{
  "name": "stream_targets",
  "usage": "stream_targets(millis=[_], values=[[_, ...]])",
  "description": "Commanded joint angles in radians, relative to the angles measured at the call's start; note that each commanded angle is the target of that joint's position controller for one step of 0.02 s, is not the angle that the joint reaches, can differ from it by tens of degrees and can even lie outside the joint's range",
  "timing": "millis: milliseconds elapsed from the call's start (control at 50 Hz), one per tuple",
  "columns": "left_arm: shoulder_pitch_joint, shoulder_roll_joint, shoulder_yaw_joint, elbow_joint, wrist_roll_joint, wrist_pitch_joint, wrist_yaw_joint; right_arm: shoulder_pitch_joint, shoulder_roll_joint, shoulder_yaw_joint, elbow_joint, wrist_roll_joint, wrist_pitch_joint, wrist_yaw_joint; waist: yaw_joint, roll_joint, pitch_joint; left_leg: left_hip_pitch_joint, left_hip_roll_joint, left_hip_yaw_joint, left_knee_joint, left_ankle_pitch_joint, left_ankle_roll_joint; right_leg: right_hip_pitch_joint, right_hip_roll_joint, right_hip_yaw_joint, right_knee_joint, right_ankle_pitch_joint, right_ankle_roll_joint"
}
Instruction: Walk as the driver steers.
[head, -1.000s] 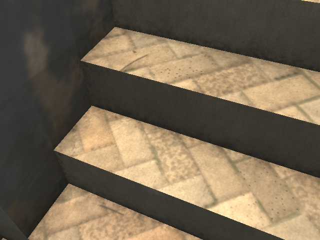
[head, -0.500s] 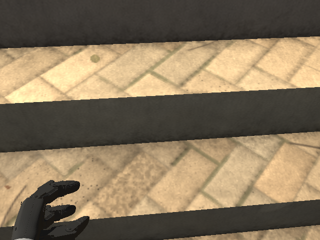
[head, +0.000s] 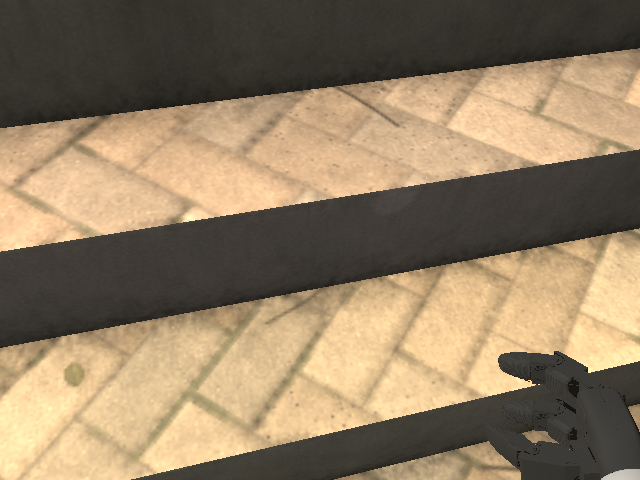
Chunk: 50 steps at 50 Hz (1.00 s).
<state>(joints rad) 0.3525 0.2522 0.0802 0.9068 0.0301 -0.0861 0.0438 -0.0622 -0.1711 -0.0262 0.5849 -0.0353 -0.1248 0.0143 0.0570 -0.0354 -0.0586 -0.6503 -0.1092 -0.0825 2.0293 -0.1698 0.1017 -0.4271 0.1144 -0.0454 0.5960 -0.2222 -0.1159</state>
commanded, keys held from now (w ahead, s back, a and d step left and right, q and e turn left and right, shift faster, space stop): w+q+shift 0.56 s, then w+shift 0.44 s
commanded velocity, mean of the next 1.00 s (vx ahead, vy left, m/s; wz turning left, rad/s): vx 1.00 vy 0.00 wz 0.59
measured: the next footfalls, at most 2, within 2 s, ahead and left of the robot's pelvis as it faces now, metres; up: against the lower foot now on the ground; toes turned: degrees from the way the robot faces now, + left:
left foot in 0.32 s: +0.16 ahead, +0.11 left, +0.21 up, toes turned +21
right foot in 0.70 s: +0.49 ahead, +0.03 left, +0.42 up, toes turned +31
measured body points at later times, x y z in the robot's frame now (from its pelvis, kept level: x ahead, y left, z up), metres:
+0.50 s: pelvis +0.21 +0.07 +0.16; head +0.22 +0.02 +0.60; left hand +0.33 +0.34 +0.14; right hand +0.39 -0.16 +0.01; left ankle +0.12 +0.09 -0.52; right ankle +0.21 -0.07 -0.24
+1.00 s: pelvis +0.48 +0.12 +0.42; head +0.50 +0.13 +0.87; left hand +0.29 +0.30 +0.28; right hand +0.82 +0.15 +0.41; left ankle +0.47 +0.28 +0.03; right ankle +0.46 +0.01 -0.31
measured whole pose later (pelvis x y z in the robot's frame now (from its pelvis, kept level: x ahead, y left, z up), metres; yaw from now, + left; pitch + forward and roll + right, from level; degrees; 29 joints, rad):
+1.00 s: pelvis +0.48 +0.12 +0.42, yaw +34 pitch +3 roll -1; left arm 0.49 0.21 0.06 1.04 0.01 -0.14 0.02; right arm -0.08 -0.09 0.01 0.50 -0.03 -0.05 -0.04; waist 0.01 0.02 -0.04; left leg -1.36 -0.09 -0.11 2.22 -0.34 0.13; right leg -0.16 0.05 -0.09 0.53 -0.41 -0.07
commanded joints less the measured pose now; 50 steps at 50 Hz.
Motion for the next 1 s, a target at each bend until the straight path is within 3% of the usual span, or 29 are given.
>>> stream_targets(millis=[20, 80, 120, 160, 200, 240, 260, 280, 300, 320, 340, 360, 380, 420, 440, 500, 520, 600, 640, 660, 700, 720, 740, 760, 800, 860, 900, 940, 1000], values=[[0.289, -0.059, -0.014, 0.068, 0.017, -0.062, 0.018, -0.083, 0.104, 0.052, -0.052, 0.022, 0.025, 0.019, 0.070, 0.086, -0.092, -0.525, -0.010, -0.007, -0.003, -0.137, 0.017, 0.727, -0.266, 0.348, -0.142, 0.786, -0.030], [0.378, -0.115, -0.041, 0.079, 0.040, -0.106, -0.007, -0.246, 0.181, 0.087, -0.110, 0.000, 0.057, 0.021, 0.067, 0.005, -0.049, -0.718, -0.043, 0.060, 0.336, -0.243, 0.046, 0.557, -0.320, 0.356, -0.230, 0.478, -0.074], [0.259, -0.035, -0.029, 0.036, 0.050, -0.133, -0.025, -0.300, 0.162, 0.095, -0.185, -0.013, 0.076, -0.016, -0.012, -0.112, 0.030, -0.852, -0.013, 0.017, 0.456, -0.308, 0.050, 0.400, -0.398, 0.385, -0.395, 0.163, -0.086], [0.210, -0.071, -0.049, 0.044, 0.038, -0.130, -0.041, -0.411, 0.116, 0.096, -0.235, 0.001, 0.089, -0.034, -0.053, -0.029, 0.137, -0.777, 0.056, 0.050, 0.220, -0.210, 0.059, 0.181, -0.328, 0.230, -0.529, -0.034, -0.002], [0.279, -0.067, -0.055, 0.083, -0.003, -0.113, -0.015, -0.502, 0.072, 0.088, -0.254, 0.026, 0.102, -0.025, 0.010, -0.018, 0.130, -0.510, 0.064, 0.235, -0.057, -0.153, 0.053, 0.078, -0.297, 0.089, -0.694, 0.384, 0.004], [0.211, 0.010, -0.058, 0.040, -0.074, -0.100, 0.008, -0.300, 0.041, 0.102, -0.190, 0.037, 0.112, -0.031, -0.059, -0.047, -0.066, 0.073, 0.014, 0.378, -0.480, -0.220, 0.081, 0.082, -0.258, -0.129, -0.566, 1.519, -0.019], [0.256, 0.121, -0.037, 0.033, -0.092, -0.109, 0.020, -0.153, 0.032, 0.089, -0.127, 0.062, 0.139, -0.025, -0.082, -0.118, -0.203, 0.145, -0.043, 0.434, -0.515, -0.372, 0.068, 0.241, -0.325, -0.101, -0.399, 2.010, -0.041], [0.218, 0.238, -0.002, -0.001, -0.096, -0.114, 0.020, 0.031, -0.004, 0.066, -0.095, 0.063, 0.163, -0.030, -0.169, -0.244, -0.318, 0.191, -0.039, 0.392, -0.582, -0.465, 0.067, 0.384, -0.396, -0.078, -0.163, 2.301, -0.057], [0.225, 0.273, 0.019, -0.029, -0.120, -0.103, 0.000, 0.104, -0.053, 0.045, -0.064, 0.041, 0.159, -0.027, -0.162, -0.228, -0.415, 0.269, -0.094, 0.376, -0.740, -0.493, 0.070, 0.460, -0.435, -0.064, 0.063, 2.371, -0.078], [0.215, 0.272, 0.027, -0.080, -0.098, -0.090, -0.016, 0.139, -0.105, 0.019, -0.044, 0.026, 0.150, -0.022, -0.144, -0.187, -0.430, 0.389, -0.121, 0.245, -0.953, -0.535, 0.078, 0.410, -0.428, -0.049, 0.280, 2.099, -0.084], [0.154, 0.190, 0.022, -0.153, -0.028, -0.090, -0.047, 0.166, -0.168, -0.021, -0.003, 0.032, 0.150, -0.023, -0.129, -0.060, -0.346, 0.576, -0.016, -0.120, -1.161, -0.494, 0.170, 0.030, -0.312, 0.006, 0.556, 1.103, -0.021], [-0.093, 0.117, 0.013, -0.290, -0.002, -0.093, -0.076, 0.156, -0.233, -0.061, -0.016, 0.010, 0.176, -0.047, -0.207, 0.216, -0.231, 0.542, 0.184, -0.782, -1.473, -0.654, 0.372, -0.443, -0.022, 0.045, 1.181, 0.225, 0.068], [-0.231, -0.028, -0.024, -0.351, 0.054, -0.089, -0.066, 0.073, -0.166, -0.055, 0.002, 0.058, 0.131, -0.034, -0.162, 0.081, -0.052, 0.424, 0.158, -0.688, -1.531, -0.231, 0.337, -0.633, -0.054, 0.192, 1.622, 0.163, 0.069], [-0.135, -0.133, -0.081, -0.419, 0.032, -0.082, -0.034, 0.191, -0.161, -0.057, 0.130, -0.017, 0.087, -0.038, -0.015, -0.014, 0.053, 0.359, 0.242, -0.558, -1.610, -0.109, 0.269, -0.792, -0.067, 0.177, 1.789, 0.033, 0.072], [-0.273, -0.154, -0.105, -0.465, 0.079, -0.079, -0.034, 0.335, -0.119, -0.051, 0.199, -0.011, 0.067, -0.043, -0.058, -0.070, 0.082, 0.499, 0.155, -0.522, -1.596, 0.051, 0.241, -0.890, -0.085, 0.170, 1.835, -0.051, 0.044], [-0.394, -0.107, -0.124, -0.524, 0.072, -0.026, -0.013, 0.361, -0.066, -0.036, 0.226, -0.012, 0.024, -0.053, -0.041, -0.021, 0.178, 0.385, 0.118, -0.261, -1.560, 0.223, 0.088, -0.845, -0.135, 0.183, 1.587, -0.395, 0.059], [-0.466, -0.106, -0.128, -0.573, 0.052, -0.007, -0.009, 0.358, -0.112, -0.046, 0.224, -0.029, 0.012, -0.061, -0.049, 0.055, 0.152, 0.278, 0.177, -0.364, -1.664, 0.246, 0.162, -0.816, -0.090, 0.134, 1.698, -0.429, 0.075], [-0.790, -0.156, -0.171, -0.732, 0.063, -0.010, 0.009, 0.591, -0.170, -0.063, 0.293, -0.014, -0.021, -0.081, -0.171, 0.007, 0.141, 0.533, 0.264, -0.307, -1.823, 0.357, 0.147, -1.048, -0.112, 0.111, 1.631, -0.594, 0.080], [-0.911, -0.188, -0.212, -0.802, 0.054, -0.007, 0.000, 0.626, -0.150, -0.054, 0.306, 0.007, 0.005, -0.088, -0.149, -0.078, 0.019, 0.499, 0.227, -0.125, -1.897, 0.662, 0.079, -0.683, -0.122, 0.029, 1.124, -0.592, 0.055], [-0.693, -0.181, -0.212, -0.706, -0.006, 0.009, -0.036, 0.562, -0.189, -0.038, 0.262, 0.039, 0.011, -0.075, -0.040, -0.200, -0.235, 0.230, 0.193, -0.044, -1.884, 0.922, 0.109, 0.069, -0.041, -0.043, 0.710, -0.445, 0.021], [-0.059, 0.032, -0.069, -0.496, -0.007, 0.051, -0.014, 0.370, -0.422, -0.117, 0.189, 0.050, -0.048, -0.033, 0.240, 0.080, -0.447, 0.249, 0.284, -0.110, -1.438, 1.723, 0.118, 0.493, 0.027, -0.056, 0.639, -0.445, 0.033], [0.183, 0.156, -0.003, -0.388, 0.015, 0.043, 0.010, 0.162, -0.375, -0.123, 0.142, 0.077, -0.068, 0.003, 0.386, -0.145, -0.481, 0.043, 0.110, -0.091, -0.882, 1.318, 0.057, 0.649, -0.130, 0.322, 0.405, -0.504, -0.075], [0.150, 0.191, 0.015, -0.318, 0.008, 0.049, 0.026, 0.076, -0.182, -0.069, 0.062, 0.034, -0.070, 0.033, 0.273, -0.409, -0.509, -0.138, -0.104, -0.149, -0.484, 0.207, 0.021, 0.638, -0.326, 0.779, 0.120, -0.256, -0.146], [-0.008, 0.126, 0.012, -0.321, -0.014, 0.058, 0.012, 0.122, -0.069, -0.046, 0.027, -0.022, -0.050, 0.043, 0.125, -0.180, -0.408, -0.256, -0.093, -0.233, -0.181, 0.161, 0.021, 0.462, -0.352, 0.870, 0.057, -0.591, -0.143], [-0.230, 0.009, -0.012, -0.241, -0.015, 0.035, 0.007, 0.166, 0.056, -0.001, -0.031, -0.053, -0.017, 0.031, -0.054, 0.025, 0.015, -0.473, -0.063, -0.193, 0.011, 0.231, 0.043, 0.093, -0.335, 0.740, -0.018, -0.601, -0.100], [-0.239, -0.182, -0.064, -0.089, -0.008, -0.022, -0.018, 0.247, 0.126, 0.042, -0.038, -0.025, 0.049, -0.009, -0.182, -0.032, 0.156, -0.601, -0.026, -0.175, 0.285, -0.011, 0.014, -0.105, -0.307, 0.454, -0.158, -0.263, -0.059], [-0.264, -0.122, -0.053, -0.067, -0.008, -0.057, -0.042, 0.193, 0.056, 0.045, -0.064, 0.005, 0.068, -0.041, -0.215, 0.042, 0.226, -0.471, 0.015, -0.093, -0.018, -0.014, 0.000, -0.251, -0.241, 0.206, -0.285, -0.050, -0.032], [-0.164, -0.061, -0.041, -0.015, -0.016, -0.091, -0.029, 0.067, 0.028, 0.029, -0.099, 0.018, 0.084, -0.057, -0.168, 0.041, 0.216, -0.550, 0.030, -0.057, 0.184, -0.032, -0.007, -0.188, -0.317, 0.254, -0.381, 0.034, -0.115], [0.130, -0.017, -0.033, 0.101, -0.030, -0.098, -0.025, -0.166, 0.106, 0.059, -0.184, 0.008, 0.076, -0.058, -0.061, 0.077, 0.231, -0.949, 0.077, -0.007, 0.257, -0.337, 0.077, 0.281, -0.354, 0.202, -0.500, 0.047, -0.107]])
